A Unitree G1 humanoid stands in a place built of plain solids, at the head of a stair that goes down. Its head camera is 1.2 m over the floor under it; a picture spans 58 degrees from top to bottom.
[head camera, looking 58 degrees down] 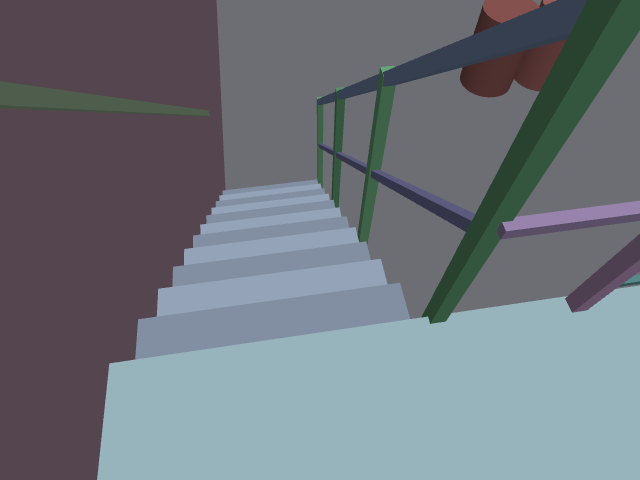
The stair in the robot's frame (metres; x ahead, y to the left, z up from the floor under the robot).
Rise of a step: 0.19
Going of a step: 0.21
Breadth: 0.91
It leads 9 degrees to the left of straight ahead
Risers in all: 12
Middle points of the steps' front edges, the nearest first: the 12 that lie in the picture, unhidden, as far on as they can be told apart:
0.42 0.13 0.00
0.62 0.16 -0.18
0.82 0.20 -0.37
1.02 0.23 -0.55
1.23 0.26 -0.74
1.43 0.29 -0.92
1.63 0.32 -1.11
1.83 0.35 -1.29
2.04 0.38 -1.48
2.24 0.41 -1.66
2.44 0.44 -1.85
2.64 0.47 -2.03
